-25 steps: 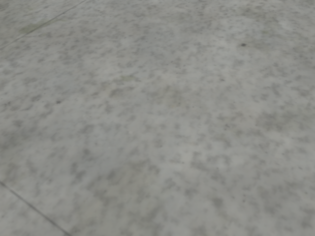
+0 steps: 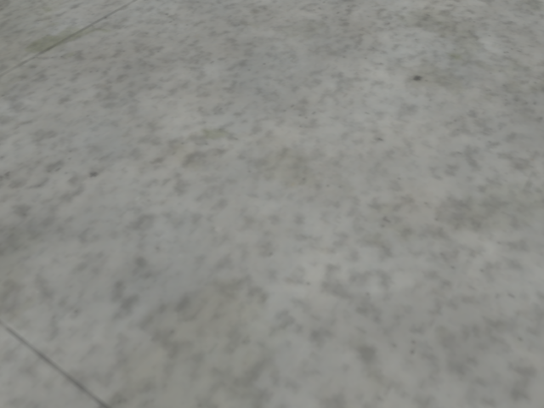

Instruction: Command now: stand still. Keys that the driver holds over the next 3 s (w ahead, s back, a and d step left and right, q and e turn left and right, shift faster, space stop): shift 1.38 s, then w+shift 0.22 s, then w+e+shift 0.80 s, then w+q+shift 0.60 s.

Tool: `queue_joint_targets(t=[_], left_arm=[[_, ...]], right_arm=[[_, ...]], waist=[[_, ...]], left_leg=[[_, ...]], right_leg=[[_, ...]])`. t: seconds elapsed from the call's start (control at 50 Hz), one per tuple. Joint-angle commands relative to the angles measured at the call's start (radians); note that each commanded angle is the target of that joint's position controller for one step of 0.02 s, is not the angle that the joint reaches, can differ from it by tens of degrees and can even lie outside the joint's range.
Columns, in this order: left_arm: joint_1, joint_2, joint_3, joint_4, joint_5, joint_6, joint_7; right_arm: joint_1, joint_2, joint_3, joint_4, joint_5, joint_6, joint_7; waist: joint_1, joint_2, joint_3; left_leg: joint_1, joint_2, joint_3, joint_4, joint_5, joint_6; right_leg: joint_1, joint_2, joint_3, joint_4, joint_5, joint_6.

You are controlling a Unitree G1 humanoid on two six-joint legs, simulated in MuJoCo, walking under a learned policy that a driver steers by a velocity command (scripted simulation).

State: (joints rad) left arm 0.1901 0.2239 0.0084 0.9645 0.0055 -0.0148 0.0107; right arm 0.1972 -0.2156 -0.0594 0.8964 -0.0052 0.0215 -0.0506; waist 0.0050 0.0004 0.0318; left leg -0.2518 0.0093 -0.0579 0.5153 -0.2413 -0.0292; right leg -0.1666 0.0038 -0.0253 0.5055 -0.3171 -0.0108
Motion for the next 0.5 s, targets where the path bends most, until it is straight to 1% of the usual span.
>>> queue_joint_targets(t=[0.02,0.26,0.5], left_arm=[[0.011,0.103,0.021,-0.019,-0.001,-0.008,0.005],[0.056,0.096,0.02,0.044,-0.002,-0.003,0.015],[0.107,0.079,0.016,0.079,-0.003,0.0,0.019]], right_arm=[[0.0,-0.107,-0.023,-0.014,0.001,-0.01,-0.005],[-0.006,-0.1,-0.015,0.103,0.004,-0.012,-0.007],[0.004,-0.091,-0.002,0.178,0.006,-0.013,-0.007]], waist=[[0.0,-0.003,-0.029],[0.002,0.0,-0.01],[-0.001,-0.001,0.005]], left_leg=[[0.107,0.025,-0.024,-0.049,0.232,0.032],[0.098,0.019,-0.006,-0.078,0.204,0.028],[0.084,0.017,0.004,-0.092,0.18,0.026]], right_leg=[[-0.09,-0.05,0.053,-0.125,0.148,-0.019],[-0.069,-0.04,0.048,-0.143,0.153,-0.019],[-0.065,-0.034,0.044,-0.15,0.147,-0.019]])
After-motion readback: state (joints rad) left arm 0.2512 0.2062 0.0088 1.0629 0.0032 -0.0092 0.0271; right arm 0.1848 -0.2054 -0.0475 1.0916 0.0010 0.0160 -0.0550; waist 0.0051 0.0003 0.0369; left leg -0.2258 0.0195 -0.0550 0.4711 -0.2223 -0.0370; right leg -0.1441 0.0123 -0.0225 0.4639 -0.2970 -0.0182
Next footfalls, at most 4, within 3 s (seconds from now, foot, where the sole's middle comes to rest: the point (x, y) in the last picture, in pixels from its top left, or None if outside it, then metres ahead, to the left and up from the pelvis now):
1.68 left None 0.13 0.17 -0.77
2.16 right None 0.50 -0.06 -0.77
2.60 left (357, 262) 0.95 -0.22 -0.77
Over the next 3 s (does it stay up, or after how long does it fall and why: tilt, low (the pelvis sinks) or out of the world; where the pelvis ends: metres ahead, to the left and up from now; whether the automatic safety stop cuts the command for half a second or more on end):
stays up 1.03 -0.38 -0.01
